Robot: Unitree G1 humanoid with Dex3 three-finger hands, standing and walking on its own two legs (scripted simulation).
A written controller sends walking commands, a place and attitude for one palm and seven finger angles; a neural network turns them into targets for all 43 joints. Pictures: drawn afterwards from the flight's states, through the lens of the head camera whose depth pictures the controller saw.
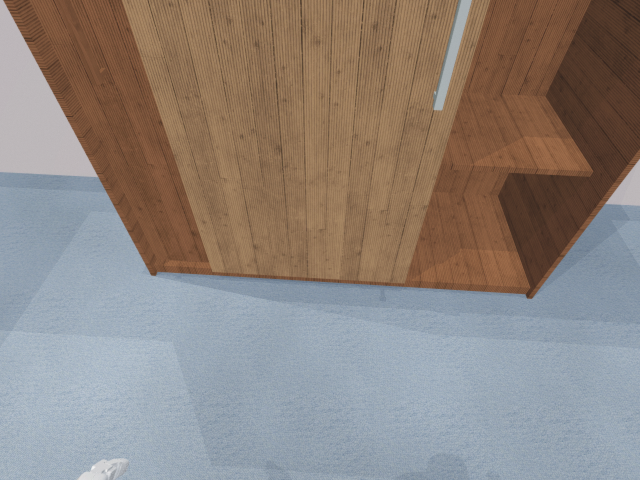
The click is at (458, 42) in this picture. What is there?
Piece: wardrobe's sliding door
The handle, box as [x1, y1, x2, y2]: [433, 0, 471, 109]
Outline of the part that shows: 471,0 458,1 437,89 433,94 434,109 442,108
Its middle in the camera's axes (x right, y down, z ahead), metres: +0.26 -0.41 +0.76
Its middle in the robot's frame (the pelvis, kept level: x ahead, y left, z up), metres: +0.88 -0.22 +0.18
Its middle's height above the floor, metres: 0.95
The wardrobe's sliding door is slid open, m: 0.47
